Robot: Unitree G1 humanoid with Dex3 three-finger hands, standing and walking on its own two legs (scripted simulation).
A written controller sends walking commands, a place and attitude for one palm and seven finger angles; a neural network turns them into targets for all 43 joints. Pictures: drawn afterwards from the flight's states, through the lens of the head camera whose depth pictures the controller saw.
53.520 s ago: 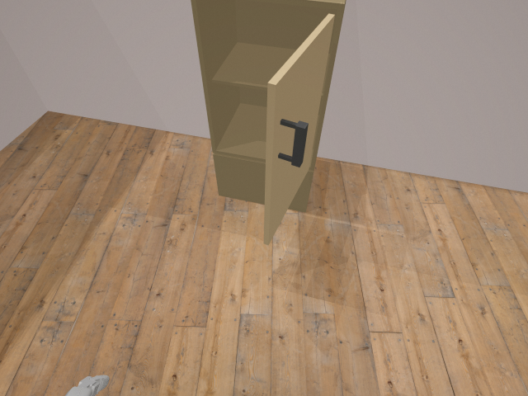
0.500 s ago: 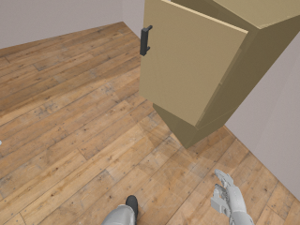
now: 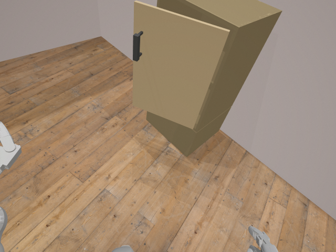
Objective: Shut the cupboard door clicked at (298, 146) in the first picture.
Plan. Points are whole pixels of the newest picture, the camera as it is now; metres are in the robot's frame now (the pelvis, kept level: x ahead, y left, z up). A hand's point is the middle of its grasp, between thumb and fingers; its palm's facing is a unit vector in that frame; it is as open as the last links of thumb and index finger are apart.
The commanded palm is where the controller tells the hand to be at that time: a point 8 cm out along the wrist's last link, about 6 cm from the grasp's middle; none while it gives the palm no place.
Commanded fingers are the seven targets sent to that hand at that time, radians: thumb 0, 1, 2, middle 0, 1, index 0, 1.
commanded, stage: stop stepping back and stand still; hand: left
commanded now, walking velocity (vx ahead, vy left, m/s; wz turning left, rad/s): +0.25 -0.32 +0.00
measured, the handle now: (138, 46) +0.95 +0.13 -0.02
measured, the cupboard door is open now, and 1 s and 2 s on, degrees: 24 24 24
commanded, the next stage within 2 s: let the arm hang, fingers relaxed in 0.32 s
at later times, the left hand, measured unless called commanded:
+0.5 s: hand (30, 203) +0.20 +0.27 +0.05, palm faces +0.33 -0.88 -0.35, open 7.4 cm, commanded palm none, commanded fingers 0.00 0.90 0.90 -0.20 -0.30 -0.20 -0.30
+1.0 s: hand out of the picture -0.02 +0.22 -0.16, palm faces +0.10 -0.97 -0.23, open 7.3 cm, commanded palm none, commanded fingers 0.00 0.90 0.90 -0.20 -0.30 -0.20 -0.30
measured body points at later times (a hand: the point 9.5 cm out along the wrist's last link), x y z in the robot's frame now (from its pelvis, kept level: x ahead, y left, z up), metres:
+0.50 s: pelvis +0.00 +0.02 +0.00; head -0.03 +0.01 +0.45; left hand +0.18 +0.31 +0.07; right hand +0.14 -0.24 -0.10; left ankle +0.06 +0.17 -0.72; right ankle -0.06 -0.06 -0.72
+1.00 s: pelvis +0.00 +0.03 +0.02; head +0.01 +0.03 +0.47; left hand -0.02 +0.27 -0.14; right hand +0.06 -0.20 -0.13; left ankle +0.00 +0.13 -0.72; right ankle -0.02 -0.07 -0.72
